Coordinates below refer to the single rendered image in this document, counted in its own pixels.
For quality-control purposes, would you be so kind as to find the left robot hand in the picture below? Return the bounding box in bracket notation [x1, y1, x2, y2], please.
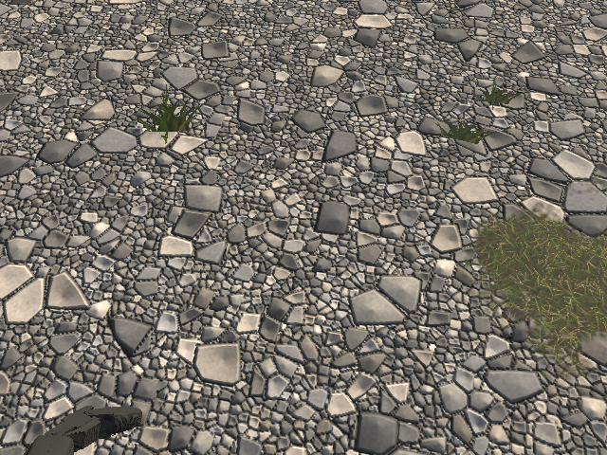
[26, 406, 142, 455]

